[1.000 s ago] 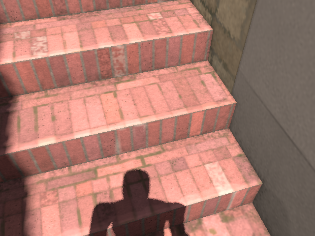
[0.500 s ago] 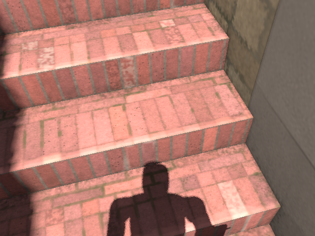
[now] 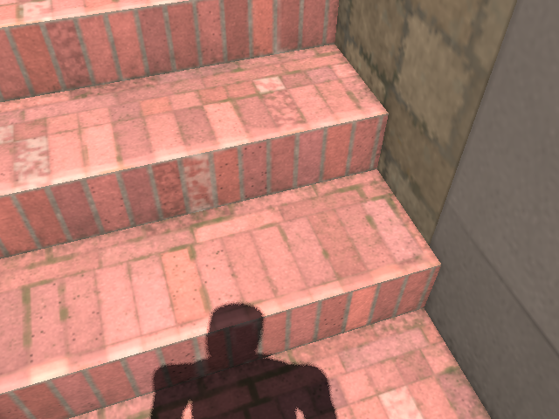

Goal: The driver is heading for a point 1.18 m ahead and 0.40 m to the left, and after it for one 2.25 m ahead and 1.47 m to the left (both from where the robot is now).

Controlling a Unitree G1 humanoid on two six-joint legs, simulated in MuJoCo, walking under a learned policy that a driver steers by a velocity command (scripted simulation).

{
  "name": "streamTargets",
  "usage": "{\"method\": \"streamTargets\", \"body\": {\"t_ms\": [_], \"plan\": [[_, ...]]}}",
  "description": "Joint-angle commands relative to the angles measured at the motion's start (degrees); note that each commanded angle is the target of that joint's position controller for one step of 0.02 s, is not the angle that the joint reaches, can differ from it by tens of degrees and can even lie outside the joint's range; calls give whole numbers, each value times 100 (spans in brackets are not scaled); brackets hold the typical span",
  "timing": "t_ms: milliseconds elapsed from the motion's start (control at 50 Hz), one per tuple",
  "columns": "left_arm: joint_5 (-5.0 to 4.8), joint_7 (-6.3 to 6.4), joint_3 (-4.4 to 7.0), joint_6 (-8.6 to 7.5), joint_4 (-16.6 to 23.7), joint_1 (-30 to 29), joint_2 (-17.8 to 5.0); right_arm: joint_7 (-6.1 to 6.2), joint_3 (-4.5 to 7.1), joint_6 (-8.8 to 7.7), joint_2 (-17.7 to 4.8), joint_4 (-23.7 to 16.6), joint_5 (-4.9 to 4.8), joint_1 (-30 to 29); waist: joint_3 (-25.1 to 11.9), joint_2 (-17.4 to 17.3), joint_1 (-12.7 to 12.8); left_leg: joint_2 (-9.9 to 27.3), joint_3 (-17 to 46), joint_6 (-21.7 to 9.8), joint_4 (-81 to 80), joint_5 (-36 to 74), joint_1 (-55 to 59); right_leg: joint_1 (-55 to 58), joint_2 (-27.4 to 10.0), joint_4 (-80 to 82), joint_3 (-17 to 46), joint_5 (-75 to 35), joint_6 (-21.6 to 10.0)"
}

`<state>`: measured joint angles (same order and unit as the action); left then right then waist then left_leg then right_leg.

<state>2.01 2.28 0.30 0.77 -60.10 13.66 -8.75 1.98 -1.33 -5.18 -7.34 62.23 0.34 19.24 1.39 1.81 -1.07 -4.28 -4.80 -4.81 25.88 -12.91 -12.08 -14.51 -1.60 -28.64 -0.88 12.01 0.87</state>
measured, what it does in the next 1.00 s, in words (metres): lifts its right foot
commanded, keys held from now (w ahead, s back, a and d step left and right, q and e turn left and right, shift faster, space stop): no key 0.70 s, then w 0.30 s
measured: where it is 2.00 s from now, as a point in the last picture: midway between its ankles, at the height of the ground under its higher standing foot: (303, 395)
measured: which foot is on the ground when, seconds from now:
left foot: down 0.00-1.00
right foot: down 0.00-0.82, up 0.84-1.00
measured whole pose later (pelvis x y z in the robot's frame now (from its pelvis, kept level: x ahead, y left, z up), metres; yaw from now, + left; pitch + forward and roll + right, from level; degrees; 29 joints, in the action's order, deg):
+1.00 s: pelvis +0.05 -0.01 +0.01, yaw +0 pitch +0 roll +1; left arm 2.3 0.9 -0.9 -1.9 -59.9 21.8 -8.4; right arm 2.3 1.9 -2.8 -11.5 63.1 0.3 22.0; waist -1.8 -1.2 -1.5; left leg -4.3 -3.0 -6.0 14.5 -11.4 -3.8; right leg -21.8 -3.2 -50.5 -4.1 24.5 -2.4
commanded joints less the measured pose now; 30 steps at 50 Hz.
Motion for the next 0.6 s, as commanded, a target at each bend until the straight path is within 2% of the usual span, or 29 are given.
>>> {"method": "streamTargets", "body": {"t_ms": [20, 40, 60, 100, 120, 200, 320, 600], "plan": [[7, -6, -89, -124, -98, 589, -260, 22, 72, 130, -404, -177, -79, 325, 384, 321, -146, 784, 1077, 49, -1260, -258, -298, 287, -604, 758, 523, -861, -166], [-69, -31, -123, -186, -117, 613, -107, 57, 90, 188, -528, -111, -25, 231, 516, 266, -28, 819, 1042, 54, -1110, 85, 167, -19, -513, 878, 454, -666, -159], [-105, -24, -142, -243, -159, 696, -98, 75, 107, 220, -572, -113, -8, 163, 485, 301, -1, 866, 1040, 27, -1016, 374, 357, 10, -515, 961, 438, -735, -135], [-122, 38, -164, -289, -197, 752, -82, 78, 116, 243, -548, -64, -20, 130, 364, 305, -31, 916, 1026, 14, -977, 770, 690, 66, -519, 1040, 452, -914, -127], [-123, 45, -173, -304, -168, 714, -126, 72, 97, 256, -465, -45, -23, 39, 294, 227, -32, 948, 1024, 36, -971, 942, 765, 138, -537, 1045, 465, -1007, -138], [-106, 48, -214, -312, -186, 867, -148, 60, 68, 271, -426, 46, -38, -69, 259, 56, -5, 960, 979, 57, -1031, 1142, 931, 190, -575, 1077, 448, -1116, -151], [-120, 49, -228, -357, -236, 1027, -202, 72, 27, 286, -489, 127, -53, -165, 204, -95, 40, 978, 955, 57, -1074, 1271, 1037, 255, -606, 1127, 460, -1077, -168], [-97, 51, -280, -243, -309, 1231, -142, 66, 12, 295, -525, 182, -54, -196, 328, -49, 97, 977, 1033, 57, -1179, 891, 769, 160, -598, 1128, 406, -563, -135]]}}
Keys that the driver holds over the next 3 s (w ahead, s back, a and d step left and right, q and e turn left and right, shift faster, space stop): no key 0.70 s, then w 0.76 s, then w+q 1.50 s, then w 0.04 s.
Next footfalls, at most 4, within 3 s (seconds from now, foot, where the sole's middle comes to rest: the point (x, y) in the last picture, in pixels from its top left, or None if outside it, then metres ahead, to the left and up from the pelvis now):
1.14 right None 0.14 -0.14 -0.77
1.56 left None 0.42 0.03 -0.60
2.08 right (311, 239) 0.78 -0.06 -0.43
2.64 left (123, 116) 1.00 0.35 -0.26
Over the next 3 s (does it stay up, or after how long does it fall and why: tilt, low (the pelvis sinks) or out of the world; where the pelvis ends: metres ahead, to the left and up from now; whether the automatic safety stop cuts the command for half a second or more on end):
stays up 1.07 0.33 0.53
